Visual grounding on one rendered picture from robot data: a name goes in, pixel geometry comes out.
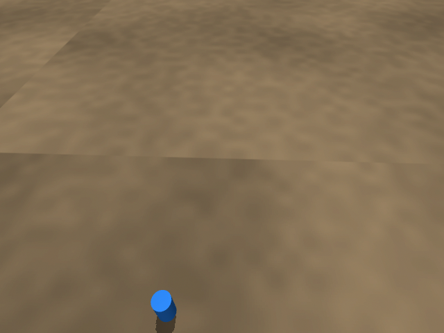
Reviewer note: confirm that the can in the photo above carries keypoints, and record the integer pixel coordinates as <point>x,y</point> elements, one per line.
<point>163,305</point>

